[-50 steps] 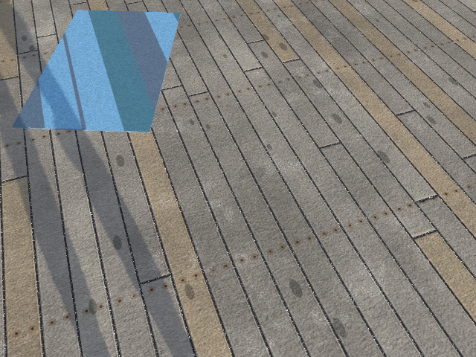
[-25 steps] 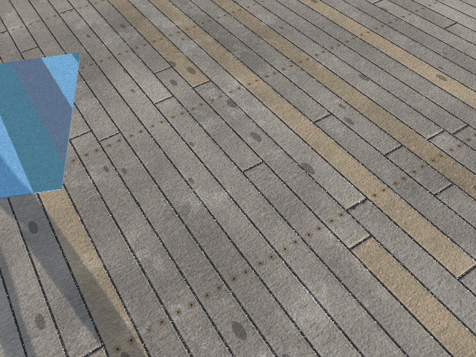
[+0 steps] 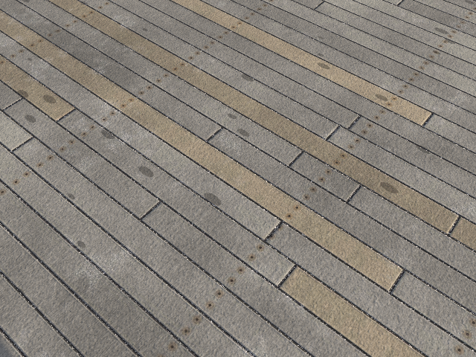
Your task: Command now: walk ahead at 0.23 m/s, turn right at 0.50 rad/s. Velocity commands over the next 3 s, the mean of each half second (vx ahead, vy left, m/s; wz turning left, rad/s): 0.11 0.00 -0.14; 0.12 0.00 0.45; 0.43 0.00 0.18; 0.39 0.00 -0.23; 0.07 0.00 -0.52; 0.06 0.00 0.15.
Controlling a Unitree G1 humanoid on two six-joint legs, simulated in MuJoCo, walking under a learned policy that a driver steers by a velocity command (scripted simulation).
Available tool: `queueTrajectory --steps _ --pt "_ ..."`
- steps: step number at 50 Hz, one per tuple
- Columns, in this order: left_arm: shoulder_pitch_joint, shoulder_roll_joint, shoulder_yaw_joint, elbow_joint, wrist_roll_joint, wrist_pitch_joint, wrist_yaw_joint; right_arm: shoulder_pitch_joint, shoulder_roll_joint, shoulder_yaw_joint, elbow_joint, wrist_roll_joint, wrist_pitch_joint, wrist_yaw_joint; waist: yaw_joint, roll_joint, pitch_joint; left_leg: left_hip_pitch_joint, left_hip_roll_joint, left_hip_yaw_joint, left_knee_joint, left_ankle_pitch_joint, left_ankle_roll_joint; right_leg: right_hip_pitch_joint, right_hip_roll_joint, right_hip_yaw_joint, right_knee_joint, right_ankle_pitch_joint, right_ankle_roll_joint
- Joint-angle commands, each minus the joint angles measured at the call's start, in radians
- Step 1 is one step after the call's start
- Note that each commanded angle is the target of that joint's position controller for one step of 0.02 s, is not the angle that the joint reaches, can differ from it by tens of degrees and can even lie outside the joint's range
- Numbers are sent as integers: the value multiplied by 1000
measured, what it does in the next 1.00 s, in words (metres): walks ahead: right foot, then left foot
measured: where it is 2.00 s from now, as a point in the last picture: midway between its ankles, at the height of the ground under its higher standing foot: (211, 291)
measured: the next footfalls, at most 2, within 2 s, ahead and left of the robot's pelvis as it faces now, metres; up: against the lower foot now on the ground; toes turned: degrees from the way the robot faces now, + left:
right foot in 0.30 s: +0.19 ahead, -0.14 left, +0.00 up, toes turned -4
left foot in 0.72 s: +0.12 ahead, +0.09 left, +0.00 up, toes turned +9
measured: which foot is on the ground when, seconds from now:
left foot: down 0.00-0.30, up 0.32-0.70, down 0.72-1.00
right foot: up 0.00-0.28, down 0.30-0.72, up 0.74-1.00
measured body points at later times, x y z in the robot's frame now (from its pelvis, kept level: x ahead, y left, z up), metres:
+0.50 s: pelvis +0.11 -0.04 +0.00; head +0.13 -0.05 +0.45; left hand +0.29 +0.19 -0.09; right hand +0.20 -0.31 -0.13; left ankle +0.09 +0.11 -0.68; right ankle +0.15 -0.14 -0.74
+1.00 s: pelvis +0.13 +0.02 +0.02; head +0.14 +0.06 +0.47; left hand +0.22 +0.34 -0.10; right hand +0.25 -0.24 -0.08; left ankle +0.08 +0.08 -0.74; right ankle +0.25 -0.15 -0.67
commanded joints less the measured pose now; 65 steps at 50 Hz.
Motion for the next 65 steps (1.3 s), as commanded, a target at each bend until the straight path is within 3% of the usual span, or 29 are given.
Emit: queueTrajectory --steps 1,4,7,11,13,14,15,16,17,18,19,21,23,27,31,33,35,36,37,38,39,40,42,47,53,60,63,64,65 --pt "82 16 11 -73 -1 14 2 29 -97 -22 -17 -6 -12 3 17 112 -104 145 280 -185 -172 575 211 -85 -82 -2 -58 50 17" --pt "20 4 0 -122 12 18 0 24 -147 -38 3 6 -3 -8 19 100 -132 164 298 -128 -188 643 238 -89 -85 -8 -235 149 21" --pt "-40 15 -7 -142 15 15 -17 -1 -164 -39 7 22 20 -15 7 105 -160 146 267 -51 -189 567 214 16 -73 -49 -415 296 15" --pt "-134 48 -2 -186 20 18 -29 45 -187 -41 41 37 42 -9 -24 123 -141 204 282 -71 -128 430 183 54 -50 -71 -578 287 -7" --pt "-116 54 5 -186 24 14 -33 33 -186 -37 48 52 53 -10 0 126 -137 201 263 -75 -46 318 141 144 -22 -102 -741 358 -41" --pt "-94 80 16 -178 29 12 -28 72 -153 -27 62 51 55 -10 1 102 -145 177 219 -64 18 239 98 231 -20 -90 -825 452 -65" --pt "-58 150 33 -185 40 13 -16 110 -104 -8 60 22 49 -8 -7 -6 -212 95 151 -8 156 64 30 387 -161 54 -814 788 -111" --pt "-76 152 19 -207 59 20 -4 190 -23 24 61 -10 44 4 -57 -188 -261 -84 62 13 303 -387 -39 531 -354 249 -785 1032 -251" --pt "-39 55 -7 -182 62 17 -10 163 -41 24 68 9 56 5 -8 -186 -301 -121 81 -78 396 -545 -67 499 -394 296 -829 891 -331" --pt "-57 48 -9 -172 56 10 -16 113 -101 8 58 31 71 3 1 -137 -245 -147 93 -100 455 -534 -75 452 -350 262 -856 764 -306" --pt "-94 67 -3 -167 52 5 -17 87 -118 -3 60 36 87 -6 -5 -101 -214 -166 101 -112 490 -499 -80 415 -323 221 -868 692 -269" --pt "-176 101 8 -170 45 -3 -11 104 -139 -19 74 27 120 -25 -39 -85 -170 -101 98 -122 536 -416 -97 276 -305 138 -896 665 -242" --pt "-198 118 18 -162 46 0 0 123 -127 -25 73 32 135 -36 -50 -91 -155 -78 71 -87 572 -372 -108 223 -286 70 -912 646 -245" --pt "-189 97 21 -132 39 13 23 73 -87 -27 34 36 152 -42 -20 -93 -138 -117 79 -72 533 -331 -98 251 -301 23 -930 512 -256" --pt "-196 117 32 -110 35 25 33 52 -88 -29 -6 35 154 -23 -8 -113 -155 -63 73 -34 409 -306 -70 283 -326 -3 -913 497 -251" --pt "-210 134 38 -102 23 30 34 75 -94 -34 -15 35 154 -9 -25 -119 -164 -12 63 -12 314 -270 -43 292 -335 -19 -879 518 -227" --pt "-227 135 41 -92 2 39 35 154 -95 -42 6 29 155 3 -68 -98 -170 114 22 28 113 -123 7 247 -300 -78 -794 444 -159" --pt "-184 109 38 -71 -1 44 32 176 -129 -53 7 19 156 2 -65 -14 -134 183 45 -55 -8 -13 49 155 -243 -146 -672 310 -79" --pt "-170 44 22 -96 37 45 23 183 -253 -82 -18 14 156 -18 -22 287 -109 302 311 -431 -73 298 158 -117 -102 -265 -361 -29 39" --pt "-293 59 25 -149 42 35 26 209 -289 -84 -39 -14 136 -9 -84 300 -111 246 422 -622 -147 217 324 -251 3 -111 -184 -235 47" --pt "-314 95 36 -154 25 28 21 196 -258 -79 -48 -17 110 -3 -82 196 -106 255 378 -608 -188 -63 313 -296 -26 -31 -113 -158 26" --pt "-297 120 47 -141 13 22 16 161 -220 -72 -52 9 91 -4 -54 157 -74 266 325 -564 -210 -313 250 -340 -52 -9 -125 -35 4" --pt "-269 133 58 -107 22 12 19 125 -165 -53 -60 42 80 -18 -36 146 -36 274 276 -529 -261 -470 182 -358 -74 -1 -183 124 1" --pt "-298 88 51 -100 25 -45 -3 234 -167 -53 -49 30 57 -37 -57 132 -56 369 228 -445 -272 -215 167 -330 -47 -5 -384 339 24" --pt "-334 66 32 -97 13 -67 -27 270 -175 -54 -30 32 50 -32 -91 179 -18 306 210 -376 -281 -135 166 -208 -47 -36 -607 429 53" --pt "-414 76 10 -139 0 -101 -59 318 -189 -57 -3 38 56 -24 -126 163 32 333 251 -399 -220 -31 182 -148 -39 -74 -731 352 0" --pt "-312 107 20 -119 0 -107 -61 291 -198 -59 -9 41 66 -24 -54 182 -11 328 247 -385 -135 216 155 35 -6 -110 -788 333 -49" --pt "-207 132 35 -86 4 -106 -54 280 -184 -53 -16 37 67 -25 -2 165 -79 302 202 -345 -27 379 132 198 14 -124 -810 351 -76" --pt "-40 175 50 -52 12 -106 -46 258 -149 -38 -33 27 65 -24 78 121 -204 186 149 -290 197 392 95 454 -78 -28 -785 348 -135"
